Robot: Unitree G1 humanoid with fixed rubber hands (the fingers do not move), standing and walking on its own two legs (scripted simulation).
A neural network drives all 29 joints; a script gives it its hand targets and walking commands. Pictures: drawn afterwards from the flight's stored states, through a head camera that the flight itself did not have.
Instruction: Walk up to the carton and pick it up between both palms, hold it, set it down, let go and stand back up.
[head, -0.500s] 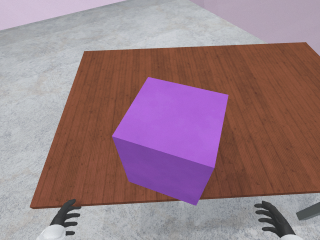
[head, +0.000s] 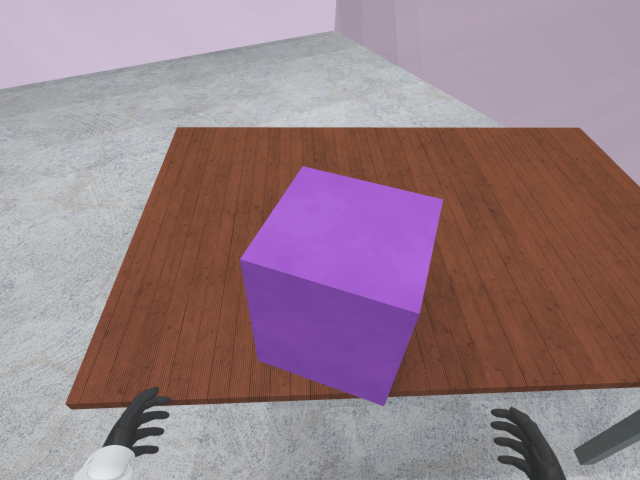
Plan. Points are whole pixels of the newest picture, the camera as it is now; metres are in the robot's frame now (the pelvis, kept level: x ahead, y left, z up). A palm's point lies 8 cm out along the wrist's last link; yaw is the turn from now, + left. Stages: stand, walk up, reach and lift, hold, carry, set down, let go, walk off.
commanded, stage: reach and lift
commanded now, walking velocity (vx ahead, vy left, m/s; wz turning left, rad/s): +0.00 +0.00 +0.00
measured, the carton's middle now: (343, 286) +0.39 -0.02 +0.01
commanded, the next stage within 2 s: none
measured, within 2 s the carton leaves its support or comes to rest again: neither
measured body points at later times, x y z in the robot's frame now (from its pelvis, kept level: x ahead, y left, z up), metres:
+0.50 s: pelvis +0.01 +0.00 +0.01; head +0.00 +0.02 +0.45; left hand +0.23 +0.26 -0.02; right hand +0.18 -0.22 -0.01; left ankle +0.05 +0.12 -0.73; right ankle +0.02 -0.10 -0.73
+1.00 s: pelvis +0.02 +0.01 +0.01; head +0.01 +0.02 +0.46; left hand +0.24 +0.25 +0.01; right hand +0.21 -0.19 +0.02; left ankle +0.05 +0.12 -0.73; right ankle +0.02 -0.10 -0.73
